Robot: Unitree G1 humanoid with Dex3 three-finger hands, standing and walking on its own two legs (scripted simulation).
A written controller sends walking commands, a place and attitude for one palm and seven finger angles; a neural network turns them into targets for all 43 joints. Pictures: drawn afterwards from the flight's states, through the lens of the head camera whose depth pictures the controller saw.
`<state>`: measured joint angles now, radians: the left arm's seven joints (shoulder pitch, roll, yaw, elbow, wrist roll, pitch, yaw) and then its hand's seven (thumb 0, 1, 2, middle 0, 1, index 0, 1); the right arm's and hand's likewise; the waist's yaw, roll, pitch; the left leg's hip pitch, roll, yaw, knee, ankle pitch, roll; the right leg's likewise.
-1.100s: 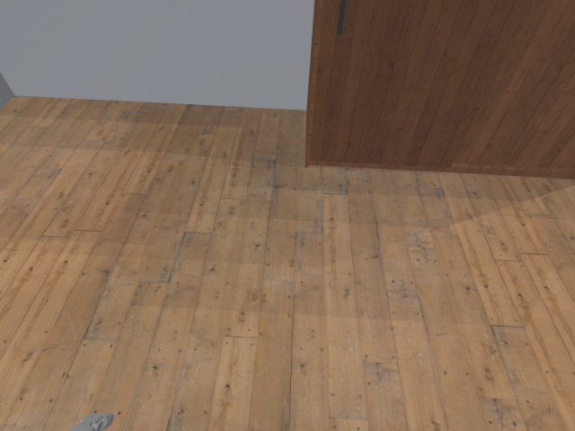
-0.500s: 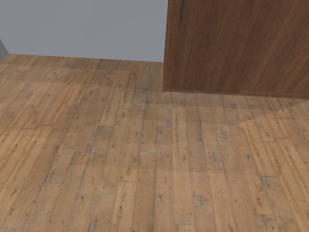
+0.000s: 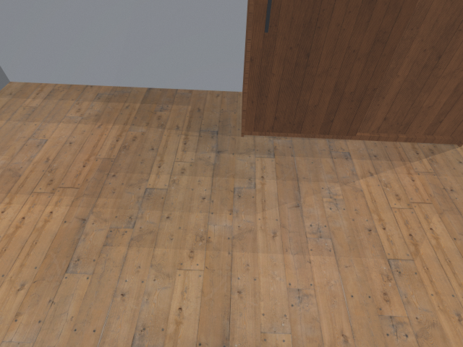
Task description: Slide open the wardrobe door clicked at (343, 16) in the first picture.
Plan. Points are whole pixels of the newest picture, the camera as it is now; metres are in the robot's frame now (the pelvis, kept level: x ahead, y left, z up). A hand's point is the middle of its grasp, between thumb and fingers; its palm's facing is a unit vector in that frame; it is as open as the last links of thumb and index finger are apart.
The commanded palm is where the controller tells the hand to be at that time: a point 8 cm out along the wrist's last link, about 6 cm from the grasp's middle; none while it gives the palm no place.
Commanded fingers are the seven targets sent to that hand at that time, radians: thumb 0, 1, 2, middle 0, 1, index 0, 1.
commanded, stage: look at it before walking up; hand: left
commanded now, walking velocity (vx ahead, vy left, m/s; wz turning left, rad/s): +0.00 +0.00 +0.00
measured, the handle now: out of the picture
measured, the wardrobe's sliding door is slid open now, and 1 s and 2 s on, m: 0.00 0.00 0.00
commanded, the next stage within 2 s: walk to a spot facing it in 0.64 s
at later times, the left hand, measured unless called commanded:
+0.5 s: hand out of the picture +0.08 +0.25 -0.16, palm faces -0.03 -0.94 -0.34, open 7.4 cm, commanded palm none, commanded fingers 0.00 0.90 0.90 -0.20 -0.30 -0.20 -0.30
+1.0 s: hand out of the picture +0.06 +0.20 -0.18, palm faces -0.08 -0.97 -0.25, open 7.4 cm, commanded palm none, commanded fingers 0.00 0.90 0.90 -0.20 -0.30 -0.20 -0.30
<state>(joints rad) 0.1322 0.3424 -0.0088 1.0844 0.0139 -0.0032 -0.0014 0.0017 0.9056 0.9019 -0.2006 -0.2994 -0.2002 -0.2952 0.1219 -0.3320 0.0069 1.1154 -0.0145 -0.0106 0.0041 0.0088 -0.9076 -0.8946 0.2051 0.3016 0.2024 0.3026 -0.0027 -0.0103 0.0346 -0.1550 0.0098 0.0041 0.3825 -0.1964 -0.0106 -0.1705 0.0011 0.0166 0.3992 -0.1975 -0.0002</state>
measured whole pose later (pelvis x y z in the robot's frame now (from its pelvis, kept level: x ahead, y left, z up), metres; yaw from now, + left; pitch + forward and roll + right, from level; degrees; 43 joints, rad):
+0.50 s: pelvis +0.00 +0.00 +0.00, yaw +0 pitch -2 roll +0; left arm 0.13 0.35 -0.01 1.09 0.01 0.00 0.00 0.00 0.91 0.90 -0.20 -0.30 -0.20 -0.30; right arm 0.11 -0.34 0.01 1.11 -0.01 -0.01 0.00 0.01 -0.91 -0.89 0.20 0.30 0.20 0.30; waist 0.00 -0.01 0.04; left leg -0.14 0.01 0.00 0.36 -0.19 -0.01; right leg -0.15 0.00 0.01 0.38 -0.19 0.00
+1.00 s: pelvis +0.04 -0.01 -0.01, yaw -5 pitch -1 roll +1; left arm 0.29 0.26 0.02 1.06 0.02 0.02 -0.03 0.00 0.91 0.90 -0.20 -0.30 -0.20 -0.29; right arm 0.23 -0.25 -0.01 1.08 -0.03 -0.01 0.00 0.01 -0.91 -0.89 0.20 0.30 0.20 0.30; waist 0.02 -0.02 0.00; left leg -0.15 0.05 0.09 0.50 -0.33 -0.02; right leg -0.26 0.02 0.04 0.62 -0.39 -0.02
